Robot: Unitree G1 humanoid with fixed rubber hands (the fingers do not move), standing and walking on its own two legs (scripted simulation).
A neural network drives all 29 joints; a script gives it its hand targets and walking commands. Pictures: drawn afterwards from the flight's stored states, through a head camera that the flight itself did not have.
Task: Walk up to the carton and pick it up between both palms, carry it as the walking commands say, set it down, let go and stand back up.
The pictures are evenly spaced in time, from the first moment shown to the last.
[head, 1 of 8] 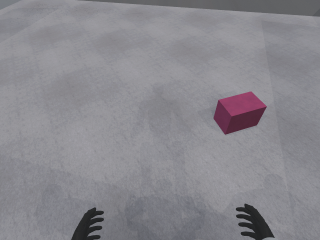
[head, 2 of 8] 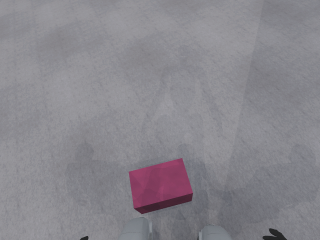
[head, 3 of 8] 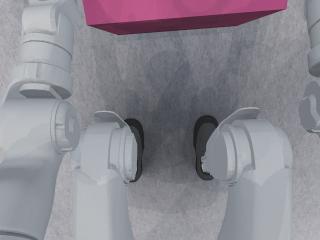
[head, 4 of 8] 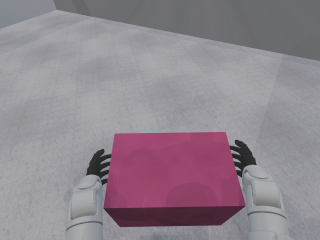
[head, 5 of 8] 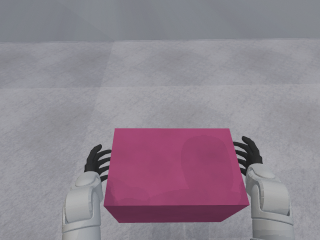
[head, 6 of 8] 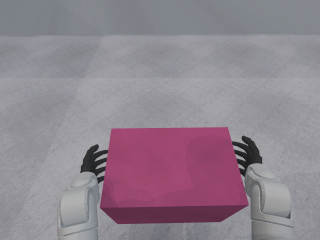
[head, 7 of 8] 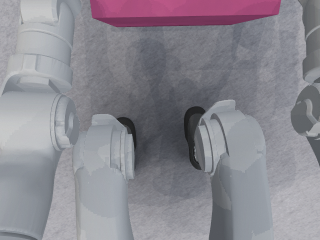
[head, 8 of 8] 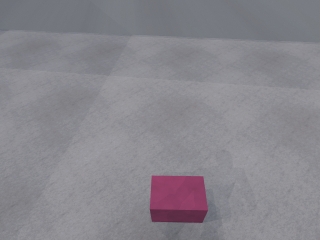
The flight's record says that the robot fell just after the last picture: no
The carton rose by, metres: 0.70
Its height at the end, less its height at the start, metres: +0.00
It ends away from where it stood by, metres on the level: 1.86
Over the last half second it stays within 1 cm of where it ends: yes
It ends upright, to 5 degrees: yes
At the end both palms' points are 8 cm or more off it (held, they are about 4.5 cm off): yes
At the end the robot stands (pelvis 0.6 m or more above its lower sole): yes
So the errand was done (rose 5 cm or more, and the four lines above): yes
